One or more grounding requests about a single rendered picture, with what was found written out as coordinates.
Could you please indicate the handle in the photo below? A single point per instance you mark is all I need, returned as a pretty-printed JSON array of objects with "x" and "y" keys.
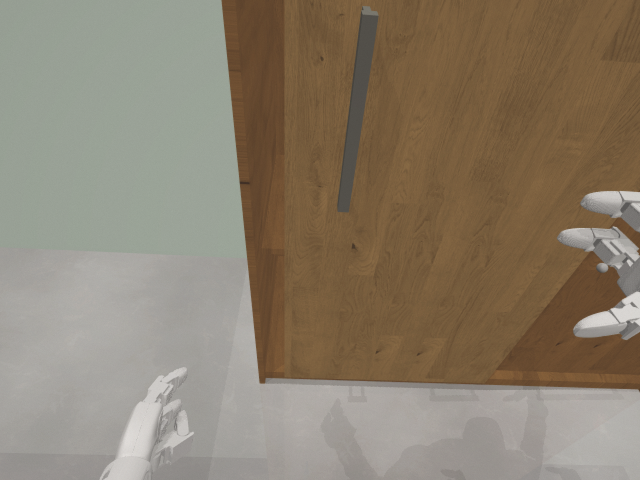
[{"x": 362, "y": 67}]

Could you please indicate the wardrobe door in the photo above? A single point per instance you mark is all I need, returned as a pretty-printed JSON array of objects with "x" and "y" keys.
[
  {"x": 549, "y": 345},
  {"x": 486, "y": 122}
]

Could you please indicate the right robot hand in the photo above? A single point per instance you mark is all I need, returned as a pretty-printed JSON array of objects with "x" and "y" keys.
[{"x": 618, "y": 251}]

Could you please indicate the left robot forearm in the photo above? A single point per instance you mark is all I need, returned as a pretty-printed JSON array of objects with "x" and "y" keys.
[{"x": 128, "y": 468}]

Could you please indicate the left robot hand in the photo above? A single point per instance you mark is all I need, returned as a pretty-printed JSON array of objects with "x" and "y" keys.
[{"x": 148, "y": 423}]

